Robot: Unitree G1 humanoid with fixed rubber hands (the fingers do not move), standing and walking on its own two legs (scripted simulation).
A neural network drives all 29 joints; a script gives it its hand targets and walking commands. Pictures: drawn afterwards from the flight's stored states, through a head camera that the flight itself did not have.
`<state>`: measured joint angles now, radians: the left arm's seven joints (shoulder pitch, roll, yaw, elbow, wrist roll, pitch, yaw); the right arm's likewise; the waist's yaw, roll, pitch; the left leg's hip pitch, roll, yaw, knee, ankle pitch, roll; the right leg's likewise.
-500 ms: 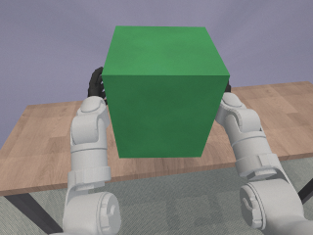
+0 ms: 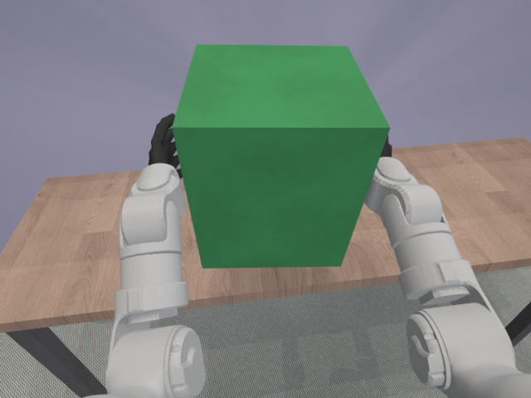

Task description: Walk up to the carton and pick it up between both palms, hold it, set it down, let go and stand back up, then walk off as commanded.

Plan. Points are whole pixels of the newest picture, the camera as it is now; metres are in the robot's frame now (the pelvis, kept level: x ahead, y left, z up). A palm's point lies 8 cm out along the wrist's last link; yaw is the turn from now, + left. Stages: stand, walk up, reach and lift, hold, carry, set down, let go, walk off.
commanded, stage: hold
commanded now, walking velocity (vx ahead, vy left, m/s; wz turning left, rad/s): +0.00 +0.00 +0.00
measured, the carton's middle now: (272, 161) +0.39 +0.00 +0.20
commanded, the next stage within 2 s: none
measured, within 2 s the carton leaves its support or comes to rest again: neither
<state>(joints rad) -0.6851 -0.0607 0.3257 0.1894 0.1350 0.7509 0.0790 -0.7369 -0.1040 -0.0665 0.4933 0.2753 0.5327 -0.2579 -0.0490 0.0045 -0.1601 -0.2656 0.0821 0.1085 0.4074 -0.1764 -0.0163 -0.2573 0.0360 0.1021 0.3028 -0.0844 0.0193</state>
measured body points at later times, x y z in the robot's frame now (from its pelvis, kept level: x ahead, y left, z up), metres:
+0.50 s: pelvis +0.00 +0.00 +0.00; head -0.04 +0.01 +0.45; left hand +0.39 +0.15 +0.21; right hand +0.39 -0.16 +0.20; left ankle +0.02 +0.12 -0.75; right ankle +0.05 -0.13 -0.75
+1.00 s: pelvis +0.00 +0.00 +0.00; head -0.04 +0.01 +0.45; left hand +0.38 +0.15 +0.21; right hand +0.39 -0.16 +0.20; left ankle +0.02 +0.12 -0.75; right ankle +0.05 -0.13 -0.75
